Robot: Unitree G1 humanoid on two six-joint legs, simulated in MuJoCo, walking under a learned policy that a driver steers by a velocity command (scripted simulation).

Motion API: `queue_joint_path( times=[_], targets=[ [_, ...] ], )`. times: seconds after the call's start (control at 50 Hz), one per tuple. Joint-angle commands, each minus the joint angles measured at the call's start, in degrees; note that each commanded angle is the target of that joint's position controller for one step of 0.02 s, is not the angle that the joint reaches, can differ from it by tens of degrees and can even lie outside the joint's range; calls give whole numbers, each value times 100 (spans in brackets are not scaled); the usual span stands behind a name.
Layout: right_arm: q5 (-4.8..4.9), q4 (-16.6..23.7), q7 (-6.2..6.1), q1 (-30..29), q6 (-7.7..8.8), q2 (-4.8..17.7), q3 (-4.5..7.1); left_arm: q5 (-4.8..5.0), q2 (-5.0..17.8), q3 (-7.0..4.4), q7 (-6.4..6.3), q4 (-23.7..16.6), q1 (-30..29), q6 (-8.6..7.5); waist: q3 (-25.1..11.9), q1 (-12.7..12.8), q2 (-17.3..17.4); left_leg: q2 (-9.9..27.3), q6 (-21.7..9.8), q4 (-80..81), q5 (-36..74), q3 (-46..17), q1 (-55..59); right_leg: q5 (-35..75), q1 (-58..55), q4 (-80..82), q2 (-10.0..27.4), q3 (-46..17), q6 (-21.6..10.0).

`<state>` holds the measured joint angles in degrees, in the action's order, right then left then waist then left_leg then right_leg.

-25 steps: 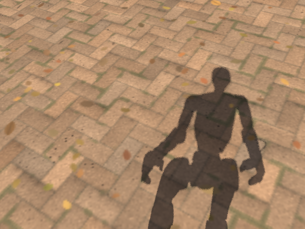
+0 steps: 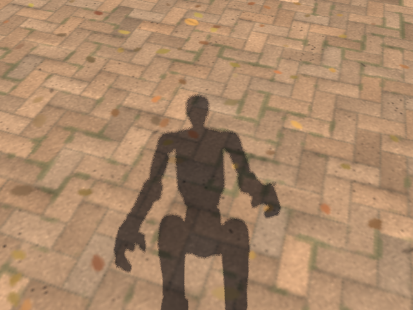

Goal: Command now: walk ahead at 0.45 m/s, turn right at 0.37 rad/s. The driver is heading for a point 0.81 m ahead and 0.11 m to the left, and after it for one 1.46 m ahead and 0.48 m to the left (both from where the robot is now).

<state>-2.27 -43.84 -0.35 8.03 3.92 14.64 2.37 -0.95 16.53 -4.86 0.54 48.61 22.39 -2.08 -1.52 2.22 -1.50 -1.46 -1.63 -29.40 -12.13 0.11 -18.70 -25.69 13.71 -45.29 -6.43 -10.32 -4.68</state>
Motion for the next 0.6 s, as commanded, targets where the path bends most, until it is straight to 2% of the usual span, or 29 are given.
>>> queue_joint_path(
  times=[0.02,0.04,0.08,0.14,0.18,0.22,0.24,0.28,0.32,0.34,0.36,0.38,0.4,0.42,0.44,0.46,0.48,0.5,0.52,0.54,0.6],
  targets=[
    [51,3,6,875,26,814,250,-99,428,-19,81,-449,-281,-130,611,-318,499,2016,-767,2023,-2654,-3086,1694,295,2713,-1714,409,79,-120],
    [50,12,15,740,56,629,190,-99,373,-10,136,-447,-384,-124,628,-260,559,1704,-644,2068,-1829,-2414,1573,610,2587,-1540,523,155,-54],
    [52,-126,16,921,139,525,144,-179,350,18,208,-432,-522,-72,461,-294,841,1337,-593,2038,-244,-1584,1641,1005,2474,-1536,541,332,92],
    [142,-368,65,1313,240,545,151,-180,282,68,241,-586,-928,-39,329,-288,805,1333,-762,1935,1505,-1085,1908,1268,2765,-1437,607,553,254],
    [169,-478,71,1445,235,497,133,-192,190,143,263,-765,-1453,-33,400,-346,757,1287,-829,1995,2026,-806,1905,1496,2884,-946,764,877,363],
    [172,-567,80,1510,214,480,121,-167,23,255,301,-927,-1981,-40,478,-437,793,1118,-791,2048,2273,-488,1671,1855,2518,-112,838,1202,403],
    [167,-620,84,1582,209,526,129,-140,-39,302,317,-993,-2208,-42,516,-492,827,1096,-766,2063,2363,-392,1570,1976,2260,299,832,1316,380],
    [158,-727,83,1739,196,683,160,-105,4,323,309,-1052,-2410,-36,542,-516,841,1216,-731,2026,2574,-371,1559,1997,1791,824,760,1461,269],
    [163,-825,68,1813,165,774,173,-103,113,300,248,-1041,-2356,-38,549,-419,784,1420,-704,1822,3150,-390,1765,1927,1457,1106,682,1492,87],
    [166,-856,57,1784,145,815,176,-116,179,272,203,-978,-2170,-48,456,-293,756,1442,-653,1494,3878,-317,1876,1791,1125,1247,567,1523,-18],
    [170,-894,46,1782,118,854,180,-133,262,226,153,-827,-1737,-70,215,-86,715,1396,-585,909,4595,-218,1972,1715,566,1452,408,1566,-131],
    [193,-923,36,1773,77,838,165,-171,372,161,97,-536,-940,-120,-207,267,535,1202,-484,-72,4754,-3,1781,1853,-460,1795,274,1620,-280],
    [205,-839,35,1763,65,718,114,-274,659,60,26,-305,-69,-176,-737,604,320,997,-395,-1372,3479,125,853,1502,-1824,1831,920,950,-493],
    [290,-569,79,2111,59,44,-38,-370,1224,-61,-41,-277,449,-186,-1517,471,-940,248,-176,-3452,-183,441,-869,728,-3308,2123,2748,-1586,-980],
    [212,-656,41,2176,21,541,114,-102,1208,-87,-26,-250,396,-108,-1688,457,-959,-127,-234,-4339,-1788,-132,-1550,730,-3118,2872,3118,-3109,-1321],
    [153,-566,39,1696,-2,695,174,0,886,-13,-21,-261,-197,-86,-667,187,-458,272,-294,-4439,-1255,-316,-1901,624,-2369,2919,2770,-2139,-1147],
    [149,-511,82,1414,36,539,121,4,527,80,0,-304,-593,-129,-94,64,-256,460,-295,-4143,-825,-277,-1821,1101,-1562,3119,2479,-1413,-1023],
    [141,-551,106,1371,14,431,108,-20,354,129,6,-285,-793,-174,143,-129,-199,626,-269,-3797,-601,-246,-1559,1490,-1068,3292,2159,-879,-812],
    [55,-604,134,1466,-57,395,103,1,259,162,-11,-219,-825,-215,257,-283,-288,711,-200,-3568,-524,-216,-1285,1912,-693,3407,1955,-509,-704],
    [17,-685,174,1572,-128,303,84,-3,215,177,-14,-162,-800,-258,235,-367,-278,723,-148,-3476,-448,-175,-1085,2193,-530,3509,1842,-251,-677],
    [-1,-599,245,1230,-230,255,94,57,336,138,-6,58,-476,-372,338,-411,-189,777,-23,-3178,-86,-29,-1374,2669,-552,3769,1745,92,-762]
  ],
)
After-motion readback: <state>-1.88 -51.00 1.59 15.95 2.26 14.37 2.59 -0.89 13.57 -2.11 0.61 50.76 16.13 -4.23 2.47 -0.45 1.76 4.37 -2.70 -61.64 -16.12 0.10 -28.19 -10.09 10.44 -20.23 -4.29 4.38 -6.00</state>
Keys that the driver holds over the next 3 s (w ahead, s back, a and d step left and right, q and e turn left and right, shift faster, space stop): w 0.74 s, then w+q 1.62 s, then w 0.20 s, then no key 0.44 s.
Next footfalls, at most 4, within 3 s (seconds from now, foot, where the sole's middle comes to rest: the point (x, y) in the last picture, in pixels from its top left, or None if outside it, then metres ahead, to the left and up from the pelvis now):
0.40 right None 0.35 -0.11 -0.77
0.96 left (206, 265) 0.67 0.04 -0.77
1.48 right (238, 188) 1.00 -0.08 -0.77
2.02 left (162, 161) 1.13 0.24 -0.77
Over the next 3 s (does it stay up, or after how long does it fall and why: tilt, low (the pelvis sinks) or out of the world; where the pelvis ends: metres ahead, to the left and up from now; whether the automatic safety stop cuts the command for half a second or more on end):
stays up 1.38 0.42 0.00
